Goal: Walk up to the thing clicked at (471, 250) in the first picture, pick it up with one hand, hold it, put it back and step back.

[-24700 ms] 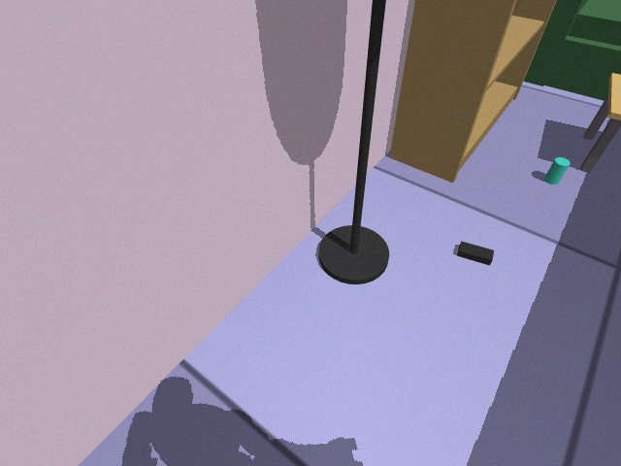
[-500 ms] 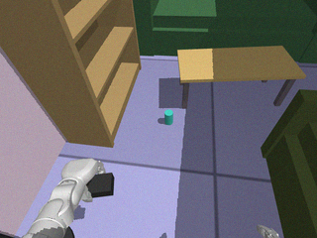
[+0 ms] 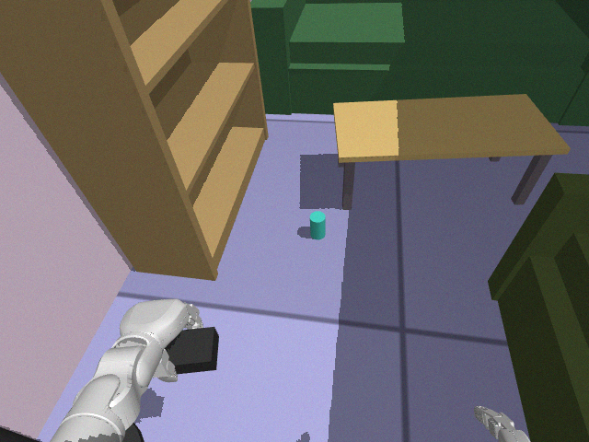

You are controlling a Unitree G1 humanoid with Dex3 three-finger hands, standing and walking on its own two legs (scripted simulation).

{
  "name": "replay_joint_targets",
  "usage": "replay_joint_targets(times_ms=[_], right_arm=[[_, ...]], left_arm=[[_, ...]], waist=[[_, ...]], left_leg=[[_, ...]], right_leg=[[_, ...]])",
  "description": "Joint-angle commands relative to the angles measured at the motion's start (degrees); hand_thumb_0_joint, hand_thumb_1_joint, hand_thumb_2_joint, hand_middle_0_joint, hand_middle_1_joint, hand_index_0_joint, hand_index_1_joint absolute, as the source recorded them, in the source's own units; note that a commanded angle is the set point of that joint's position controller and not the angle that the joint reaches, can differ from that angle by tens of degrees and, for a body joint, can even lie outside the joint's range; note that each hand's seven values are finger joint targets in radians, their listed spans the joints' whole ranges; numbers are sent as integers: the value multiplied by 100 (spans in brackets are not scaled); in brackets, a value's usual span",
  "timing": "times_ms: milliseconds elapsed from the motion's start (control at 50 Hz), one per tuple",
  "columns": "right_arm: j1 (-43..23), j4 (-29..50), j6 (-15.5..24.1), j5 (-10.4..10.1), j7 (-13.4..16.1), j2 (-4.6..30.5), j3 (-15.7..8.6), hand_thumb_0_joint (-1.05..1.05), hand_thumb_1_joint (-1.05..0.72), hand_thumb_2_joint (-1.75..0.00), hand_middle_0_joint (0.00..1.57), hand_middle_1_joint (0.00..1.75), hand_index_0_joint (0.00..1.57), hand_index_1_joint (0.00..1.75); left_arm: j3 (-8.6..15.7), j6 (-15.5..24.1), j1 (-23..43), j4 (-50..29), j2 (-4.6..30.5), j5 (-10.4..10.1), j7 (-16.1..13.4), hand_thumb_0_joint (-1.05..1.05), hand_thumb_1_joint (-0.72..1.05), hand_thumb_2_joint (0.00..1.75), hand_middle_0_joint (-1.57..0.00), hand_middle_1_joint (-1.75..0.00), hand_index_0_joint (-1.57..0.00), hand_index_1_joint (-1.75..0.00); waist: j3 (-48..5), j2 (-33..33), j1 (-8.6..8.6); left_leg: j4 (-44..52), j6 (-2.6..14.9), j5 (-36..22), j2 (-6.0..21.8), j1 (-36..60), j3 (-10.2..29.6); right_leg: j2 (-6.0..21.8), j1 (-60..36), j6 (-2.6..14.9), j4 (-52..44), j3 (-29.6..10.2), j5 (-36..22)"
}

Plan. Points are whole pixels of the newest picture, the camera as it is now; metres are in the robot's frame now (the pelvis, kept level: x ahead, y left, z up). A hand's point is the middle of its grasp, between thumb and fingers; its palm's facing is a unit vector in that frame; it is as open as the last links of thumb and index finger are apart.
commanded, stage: hold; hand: left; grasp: from above
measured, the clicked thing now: (175, 352) +0.30 +0.22 -0.08
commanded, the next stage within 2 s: crouch in 0.86 s
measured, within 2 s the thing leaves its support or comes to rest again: neither
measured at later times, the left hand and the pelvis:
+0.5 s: hand (161, 356) +0.28 +0.22 -0.04, palm faces -0.47 -0.05 -0.88, open 8.5 cm; pelvis +0.00 +0.00 +0.00, yaw +0 degrees
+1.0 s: hand (161, 349) +0.29 +0.22 -0.04, palm faces -0.47 -0.04 -0.88, open 8.5 cm; pelvis +0.01 +0.00 +0.01, yaw +0 degrees
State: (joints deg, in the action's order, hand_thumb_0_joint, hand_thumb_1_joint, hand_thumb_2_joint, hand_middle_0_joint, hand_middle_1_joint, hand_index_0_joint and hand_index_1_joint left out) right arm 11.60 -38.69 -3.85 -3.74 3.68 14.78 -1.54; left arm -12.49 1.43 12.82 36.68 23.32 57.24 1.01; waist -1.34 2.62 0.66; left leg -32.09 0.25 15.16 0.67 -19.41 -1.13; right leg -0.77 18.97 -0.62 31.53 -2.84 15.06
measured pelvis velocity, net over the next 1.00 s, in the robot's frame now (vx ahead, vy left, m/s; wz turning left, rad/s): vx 0.01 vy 0.00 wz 0.00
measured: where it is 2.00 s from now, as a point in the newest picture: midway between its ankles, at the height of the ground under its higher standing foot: outside the picture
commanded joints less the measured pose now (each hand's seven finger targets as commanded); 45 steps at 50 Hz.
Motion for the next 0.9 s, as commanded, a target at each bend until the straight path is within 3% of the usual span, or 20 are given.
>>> replay_joint_targets(times_ms=[0, 20, 40, 200, 240, 260, 320, 340, 360, 400, 420, 480, 540, 600, 660, 700, 760, 820, 860, 880], right_arm=[[-442, 767, 264, -5, 47, 745, -266, 0, -90, -90, 20, 30, 20, 30], [-461, 761, 258, -8, 53, 751, -277, 0, -90, -90, 20, 30, 20, 30], [-439, 759, 262, -4, 50, 747, -266, 0, -90, -90, 20, 30, 20, 30], [-579, 812, 261, -23, 66, 719, -233, 0, -90, -90, 20, 30, 20, 30], [-638, 843, 263, -32, 62, 695, -214, 0, -90, -90, 20, 30, 20, 30], [-624, 849, 259, -37, 72, 731, -222, 0, -90, -90, 20, 30, 20, 30], [-695, 864, 255, -33, 75, 685, -192, 0, -90, -90, 20, 30, 20, 30], [-666, 835, 255, -39, 80, 700, -185, 0, -90, -90, 20, 30, 20, 30], [-659, 840, 246, -45, 79, 702, -189, 0, -90, -90, 20, 30, 20, 30], [-649, 846, 230, -32, 80, 700, -190, 0, -90, -90, 20, 30, 20, 30], [-664, 831, 222, -36, 85, 688, -186, 0, -90, -90, 20, 30, 20, 30], [-652, 822, 215, -39, 88, 683, -192, 0, -90, -90, 20, 30, 20, 30], [-638, 832, 212, -30, 85, 681, -203, 0, -90, -90, 20, 30, 20, 30], [-605, 765, 196, -19, 91, 694, -207, 0, -90, -90, 20, 30, 20, 30], [-602, 791, 189, -32, 85, 682, -229, 0, -90, -90, 20, 30, 20, 30], [-564, 742, 176, -30, 88, 709, -238, 0, -90, -90, 20, 30, 20, 30], [-593, 785, 168, -43, 75, 687, -242, 0, -90, -90, 20, 30, 20, 30], [-545, 773, 154, -35, 67, 725, -259, 0, -90, -90, 20, 30, 20, 30], [-598, 823, 144, -35, 57, 692, -244, 0, -90, -90, 20, 30, 20, 30], [-550, 834, 150, -38, 58, 714, -262, 0, -90, -90, 20, 30, 20, 30]], left_arm=[[670, 39, 1993, -1343, 1260, 11, -246, 0, 77, 44, -111, -39, -114, -37], [785, 35, 1951, -1295, 1349, -16, -257, 0, 76, 45, -111, -40, -113, -37], [659, 38, 2063, -1383, 1240, -26, -250, 0, 76, 44, -110, -41, -113, -38], [682, 3, 1739, -1338, 1246, -85, -143, 0, 78, 45, -113, -39, -115, -37], [535, 7, 1821, -1568, 1126, -87, -94, 0, 76, 41, -110, -39, -113, -36], [769, 10, 1781, -1527, 1355, -81, -95, 0, 77, 41, -109, -40, -113, -36], [561, 8, 1942, -1652, 1172, -68, -69, 0, 76, 43, -110, -38, -113, -36], [663, 4, 1850, -1534, 1244, -97, -79, 0, 77, 41, -110, -39, -113, -36], [722, -2, 1597, -1408, 1251, -97, -78, 0, 76, 41, -110, -39, -113, -36], [618, 31, 1868, -1592, 1196, -83, -75, 0, 75, 44, -109, -40, -112, -38], [712, 11, 1613, -1347, 1250, -52, -83, 0, 75, 43, -109, -40, -112, -37], [760, 64, 1805, -1452, 1336, -43, -93, 0, 73, 44, -109, -40, -111, -38], [628, 103, 1927, -1560, 1204, -59, -119, 0, 74, 45, -108, -43, -111, -40], [749, 98, 2020, -1472, 1342, -60, -185, 0, 71, 46, -108, -40, -110, -38], [609, 70, 1834, -1533, 1151, -52, -199, 0, 73, 46, -109, -41, -111, -39], [780, 33, 1818, -1292, 1347, -3, -222, 0, 73, 45, -108, -40, -111, -38], [548, 33, 1898, -1379, 1154, -11, -181, 0, 75, 45, -109, -41, -112, -38], [706, 33, 1807, -1296, 1279, -46, -181, 0, 73, 43, -107, -42, -110, -39], [552, 41, 1700, -1281, 1109, -17, -146, 0, 72, 45, -108, -40, -110, -38], [631, 55, 1744, -1392, 1197, -4, -154, 0, 72, 45, -107, -41, -110, -39]], waist=[[-1522, 47, -55], [-1513, 20, -88], [-1509, 4, -8], [-1278, -108, -68], [-1295, -55, -66], [-1281, -77, -110], [-1255, -163, -26], [-1199, -188, -60], [-1146, -158, -95], [-1267, -101, -49], [-1201, -201, -91], [-1269, -62, -98], [-1364, -3, -46], [-1377, -50, -68], [-1477, -20, -71], [-1415, -112, -103], [-1383, -59, -83], [-1286, -8, -121], [-1223, -44, -120], [-1362, -57, -114]], left_leg=[[462, 74, -1100, -165, 886, -40], [470, 68, -1136, -155, 915, -37], [491, 68, -1111, -141, 944, -29], [629, 99, -887, -166, 975, -55], [665, 84, -930, -164, 1011, -40], [681, 84, -908, -157, 1012, -40], [701, 109, -891, -173, 1074, -49], [706, 108, -844, -170, 1033, -35], [726, 99, -876, -167, 1018, -47], [728, 92, -934, -158, 1100, -37], [722, 101, -941, -157, 1071, -39], [722, 88, -1041, -173, 1094, -45], [725, 82, -1074, -175, 1170, -45], [696, 83, -1188, -176, 1204, -42], [696, 76, -1355, -178, 1291, -57], [690, 74, -1419, -166, 1210, -44], [724, 76, -1372, -172, 1230, -58], [775, 47, -1304, -137, 1149, -11], [785, 50, -1260, -147, 1164, -11], [746, 61, -1358, -153, 1180, -19]], right_leg=[[-131, -381, 136, -483, 124, -901], [-139, -385, 132, -508, 136, -910], [-152, -365, 133, -507, 134, -904], [-109, -423, 111, -709, 119, -700], [-117, -420, 118, -697, 131, -732], [-121, -466, 123, -724, 135, -686], [-102, -436, 105, -767, 120, -713], [-102, -456, 101, -781, 123, -654], [-102, -458, 116, -769, 122, -672], [-114, -445, 119, -746, 131, -735], [-110, -474, 111, -766, 142, -718], [-106, -512, 125, -755, 135, -818], [-102, -509, 132, -741, 128, -869], [-95, -566, 117, -761, 134, -968], [-99, -596, 131, -722, 148, -1144], [-110, -648, 126, -727, 179, -1184], [-103, -630, 138, -749, 171, -1162], [-124, -640, 159, -756, 201, -1050], [-114, -630, 162, -774, 200, -1000], [-113, -654, 153, -756, 192, -1101]])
